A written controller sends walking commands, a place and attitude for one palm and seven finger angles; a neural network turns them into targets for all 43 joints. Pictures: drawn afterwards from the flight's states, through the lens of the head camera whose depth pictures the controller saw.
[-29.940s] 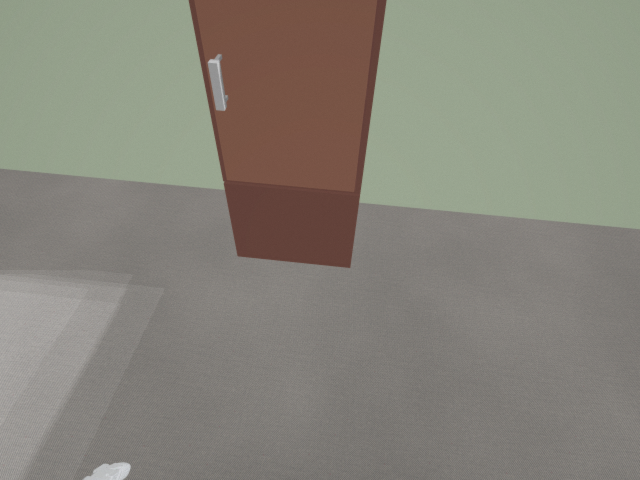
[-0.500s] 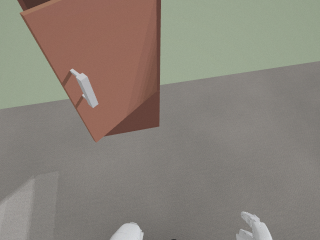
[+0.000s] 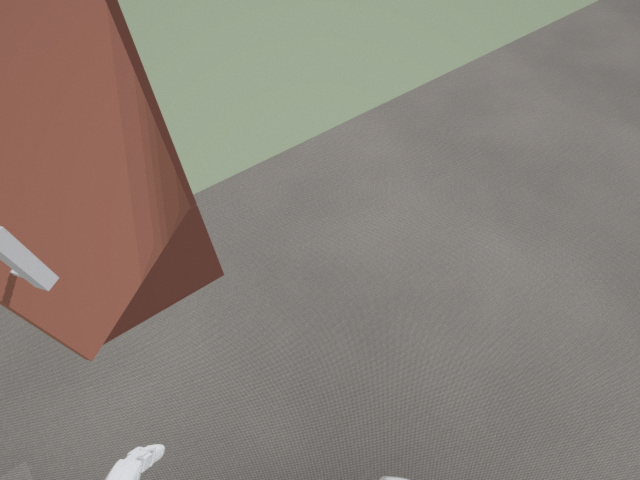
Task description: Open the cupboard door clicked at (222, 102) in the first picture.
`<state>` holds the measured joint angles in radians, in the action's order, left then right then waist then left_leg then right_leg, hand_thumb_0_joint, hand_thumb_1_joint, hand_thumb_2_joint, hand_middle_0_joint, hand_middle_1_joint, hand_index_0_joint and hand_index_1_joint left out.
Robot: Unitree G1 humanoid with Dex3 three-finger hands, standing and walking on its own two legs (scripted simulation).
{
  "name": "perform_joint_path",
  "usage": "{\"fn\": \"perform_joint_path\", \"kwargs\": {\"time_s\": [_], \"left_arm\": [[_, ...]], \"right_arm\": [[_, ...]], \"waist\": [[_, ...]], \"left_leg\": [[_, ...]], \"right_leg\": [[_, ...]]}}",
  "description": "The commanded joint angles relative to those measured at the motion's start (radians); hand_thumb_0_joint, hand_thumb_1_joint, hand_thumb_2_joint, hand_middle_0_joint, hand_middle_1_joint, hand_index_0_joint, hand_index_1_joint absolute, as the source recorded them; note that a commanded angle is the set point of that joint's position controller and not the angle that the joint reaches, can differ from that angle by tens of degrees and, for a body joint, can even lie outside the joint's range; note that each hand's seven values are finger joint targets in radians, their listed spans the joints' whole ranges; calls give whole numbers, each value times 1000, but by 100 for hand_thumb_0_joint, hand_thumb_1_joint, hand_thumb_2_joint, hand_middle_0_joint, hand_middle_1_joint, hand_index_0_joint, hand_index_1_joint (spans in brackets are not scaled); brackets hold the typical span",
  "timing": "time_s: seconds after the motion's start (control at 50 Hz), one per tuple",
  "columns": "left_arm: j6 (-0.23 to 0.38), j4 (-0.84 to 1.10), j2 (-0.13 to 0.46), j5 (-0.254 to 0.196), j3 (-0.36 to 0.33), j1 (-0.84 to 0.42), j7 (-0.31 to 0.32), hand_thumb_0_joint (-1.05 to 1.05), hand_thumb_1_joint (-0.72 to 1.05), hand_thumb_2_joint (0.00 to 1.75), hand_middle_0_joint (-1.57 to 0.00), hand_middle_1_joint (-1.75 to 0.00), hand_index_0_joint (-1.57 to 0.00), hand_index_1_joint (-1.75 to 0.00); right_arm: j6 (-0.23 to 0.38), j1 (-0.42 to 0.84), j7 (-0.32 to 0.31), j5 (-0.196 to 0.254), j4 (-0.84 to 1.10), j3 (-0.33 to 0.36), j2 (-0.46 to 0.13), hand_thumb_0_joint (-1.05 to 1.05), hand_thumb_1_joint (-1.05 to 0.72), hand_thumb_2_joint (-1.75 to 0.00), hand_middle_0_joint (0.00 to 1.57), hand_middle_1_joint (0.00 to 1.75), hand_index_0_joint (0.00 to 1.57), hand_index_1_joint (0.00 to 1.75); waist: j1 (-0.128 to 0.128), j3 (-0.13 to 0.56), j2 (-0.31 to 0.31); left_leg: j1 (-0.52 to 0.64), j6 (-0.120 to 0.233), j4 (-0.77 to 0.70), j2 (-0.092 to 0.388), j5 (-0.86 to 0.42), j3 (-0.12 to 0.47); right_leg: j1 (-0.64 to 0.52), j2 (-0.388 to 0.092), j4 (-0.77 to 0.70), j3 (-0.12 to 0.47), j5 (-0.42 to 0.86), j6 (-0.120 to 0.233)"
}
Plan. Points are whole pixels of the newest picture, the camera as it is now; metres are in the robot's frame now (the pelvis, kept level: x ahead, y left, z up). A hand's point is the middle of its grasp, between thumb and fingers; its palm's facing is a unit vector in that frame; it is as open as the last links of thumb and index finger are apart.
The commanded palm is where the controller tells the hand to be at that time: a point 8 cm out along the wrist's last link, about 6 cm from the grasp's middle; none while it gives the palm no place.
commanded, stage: walk to a spot facing it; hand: left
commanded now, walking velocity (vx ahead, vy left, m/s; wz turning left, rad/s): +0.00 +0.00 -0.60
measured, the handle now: (7, 255) +0.37 +0.45 +0.02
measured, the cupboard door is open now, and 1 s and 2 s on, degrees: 37 37 37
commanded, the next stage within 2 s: none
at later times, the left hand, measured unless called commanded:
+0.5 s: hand (189, 468) +0.15 +0.20 -0.17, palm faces -0.24 -0.95 -0.19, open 7.4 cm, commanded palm none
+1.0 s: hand (265, 424) +0.20 +0.09 -0.14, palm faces -0.52 -0.81 -0.25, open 7.4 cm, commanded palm none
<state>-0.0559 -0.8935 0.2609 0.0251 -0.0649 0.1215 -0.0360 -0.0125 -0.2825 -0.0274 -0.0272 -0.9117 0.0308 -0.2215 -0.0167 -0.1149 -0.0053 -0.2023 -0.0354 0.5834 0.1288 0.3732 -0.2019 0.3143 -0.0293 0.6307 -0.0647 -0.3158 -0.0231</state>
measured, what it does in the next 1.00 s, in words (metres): steps on the spot, turning right: right foot, then left foot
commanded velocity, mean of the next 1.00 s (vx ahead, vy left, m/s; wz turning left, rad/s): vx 0.10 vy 0.00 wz -0.60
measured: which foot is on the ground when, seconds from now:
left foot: down 0.00-0.02, up 0.04-0.40, down 0.42-0.80, up 0.82-1.00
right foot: up 0.00-0.00, down 0.02-0.42, up 0.44-0.78, down 0.80-1.00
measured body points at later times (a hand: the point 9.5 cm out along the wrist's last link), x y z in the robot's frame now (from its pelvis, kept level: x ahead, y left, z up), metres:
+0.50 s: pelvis +0.02 +0.02 +0.00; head +0.08 +0.04 +0.45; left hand +0.16 +0.25 -0.16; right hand +0.04 -0.24 -0.12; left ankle +0.06 +0.13 -0.73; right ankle -0.02 -0.10 -0.68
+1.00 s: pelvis +0.05 -0.05 +0.02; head +0.07 -0.08 +0.46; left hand +0.23 +0.13 -0.12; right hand -0.04 -0.29 -0.14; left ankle +0.15 +0.08 -0.65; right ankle -0.02 -0.10 -0.73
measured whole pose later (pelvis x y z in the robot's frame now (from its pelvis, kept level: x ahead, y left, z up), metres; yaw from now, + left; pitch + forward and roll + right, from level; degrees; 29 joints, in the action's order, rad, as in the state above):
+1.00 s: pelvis +0.05 -0.05 +0.02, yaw -36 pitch +0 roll +2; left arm 0.02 -0.94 0.19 0.02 -0.06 0.27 -0.01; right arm -0.04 -0.21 0.01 -0.03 -0.93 0.07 -0.24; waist 0.01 -0.07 -0.01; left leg -0.52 -0.08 1.06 0.09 0.34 -0.04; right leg 0.16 0.03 0.43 0.01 -0.27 0.06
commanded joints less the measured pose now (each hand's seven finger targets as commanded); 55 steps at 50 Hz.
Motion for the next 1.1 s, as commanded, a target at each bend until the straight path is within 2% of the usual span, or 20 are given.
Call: {"fn": "perform_joint_path", "kwargs": {"time_s": [0.0,0.04,0.12,0.18,0.26,0.34,0.36,0.38,0.4,0.42,0.48,0.54,0.68,0.74,0.76,0.78,0.8,0.82,0.92,1.08], "left_arm": [[48,-4,274,-3,-66,260,37,0,90,90,-20,-30,-20,-30],[43,10,202,-7,-61,201,62,0,90,90,-20,-30,-20,-30],[41,68,160,-4,-44,53,57,0,90,90,-20,-30,-20,-30],[41,76,168,1,-47,40,51,0,90,90,-20,-30,-20,-30],[39,75,175,6,-53,53,45,0,90,90,-20,-30,-20,-30],[33,73,153,-4,-53,29,45,0,90,90,-20,-30,-20,-30],[29,84,127,-11,-47,17,44,0,90,90,-20,-30,-20,-30],[25,98,58,-22,-36,50,39,0,90,90,-20,-30,-20,-30],[26,113,53,-18,-31,38,32,0,90,90,-20,-30,-20,-30],[23,112,77,-9,-36,21,26,0,90,90,-20,-30,-20,-30],[15,66,70,2,-50,60,7,0,90,90,-20,-30,-20,-30],[11,58,43,-3,-38,67,-3,0,90,90,-20,-30,-20,-30],[21,78,15,-5,-18,-10,-3,0,90,90,-20,-30,-20,-30],[32,50,41,-1,-25,82,-6,0,90,90,-20,-30,-20,-30],[39,19,90,5,-39,164,-1,0,90,90,-20,-30,-20,-30],[51,-12,216,14,-67,271,14,0,90,90,-20,-30,-20,-30],[48,-19,262,-6,-76,310,30,0,90,90,-20,-30,-20,-30],[58,-12,228,-10,-71,283,41,0,90,90,-20,-30,-20,-30],[95,14,121,-8,-44,157,38,0,90,90,-20,-30,-20,-30],[119,-28,118,-5,-42,245,29,0,90,90,-20,-30,-20,-30]], "right_arm": [[6,85,3,21,127,31,-95,0,-90,-90,20,30,20,30],[-10,90,-6,20,106,39,-109,0,-90,-90,20,30,20,30],[-29,85,7,16,70,45,-92,0,-90,-90,20,30,20,30],[-29,66,12,13,65,47,-82,0,-90,-90,20,30,20,30],[-12,95,9,19,90,48,-78,0,-90,-90,20,30,20,30],[10,12,-5,27,68,45,-84,0,-90,-90,20,30,20,30],[21,-45,-11,25,52,48,-116,0,-90,-90,20,30,20,30],[32,-63,-15,10,52,61,-207,0,-90,-90,20,30,20,30],[28,-79,-19,2,67,70,-262,0,-90,-90,20,30,20,30],[22,-49,-23,-8,82,61,-253,0,-90,-90,20,30,20,30],[27,62,-27,-8,109,35,-165,0,-90,-90,20,30,20,30],[26,34,-26,0,96,34,-154,0,-90,-90,20,30,20,30],[16,-49,-10,-6,54,56,-183,0,-90,-90,20,30,20,30],[11,-13,2,-2,57,61,-193,0,-90,-90,20,30,20,30],[12,7,9,7,66,59,-168,0,-90,-90,20,30,20,30],[15,70,19,20,111,37,-80,0,-90,-90,20,30,20,30],[9,168,17,9,154,33,-110,0,-90,-90,20,30,20,30],[11,180,21,10,149,39,-131,0,-90,-90,20,30,20,30],[9,141,42,0,81,55,-94,0,-90,-90,20,30,20,30],[42,237,45,7,128,52,-76,0,-90,-90,20,30,20,30]], "waist": [[134,232,326],[104,199,273],[26,108,157],[16,108,126],[28,109,155],[-17,143,168],[-41,175,98],[-37,189,-167],[-38,173,-295],[-31,146,-168],[32,111,-202],[21,142,-177],[-31,149,-224],[23,172,-157],[72,190,-36],[141,187,344],[176,127,376],[148,74,290],[37,24,117],[63,31,117]], "left_leg": [[-394,-38,496,-68,311,45],[-433,-23,592,-13,207,206],[-330,-49,544,-41,51,193],[-281,-48,453,-68,15,180],[-220,-38,269,-93,50,180],[-27,-25,-30,-117,-84,184],[96,-9,-159,-67,-139,217],[191,70,-286,166,-150,483],[164,176,-333,357,-277,647],[62,221,-327,366,-284,606],[34,154,-281,208,-454,337],[130,134,-232,158,-591,189],[160,146,-168,206,-601,121],[48,92,-74,196,-243,79],[-118,48,64,146,-81,31],[-419,-11,347,-5,267,-57],[-567,-20,522,-54,353,91],[-602,-9,579,-15,215,191],[-450,-43,491,-15,-60,185],[-494,-46,293,-41,-140,185]], "right_leg": [[-452,-381,-223,486,932,232],[-381,-308,-226,402,694,258],[-142,-198,-276,324,455,206],[-92,-172,-305,346,275,204],[-72,-166,-287,412,243,214],[-9,-117,-187,435,319,153],[61,-66,-123,386,251,108],[215,75,42,266,-21,45],[275,108,283,123,-323,1],[245,47,425,160,-295,1],[252,16,548,112,-146,-28],[254,5,486,47,-95,-39],[114,14,125,-38,-134,-11],[-104,38,-130,-71,-21,23],[-295,-12,-229,9,-1,58],[-473,-276,-354,427,-38,165],[-424,-381,-417,638,-20,261],[-380,-357,-431,579,-117,278],[-178,-195,-433,361,18,218],[-294,-178,-410,378,168,238]]}}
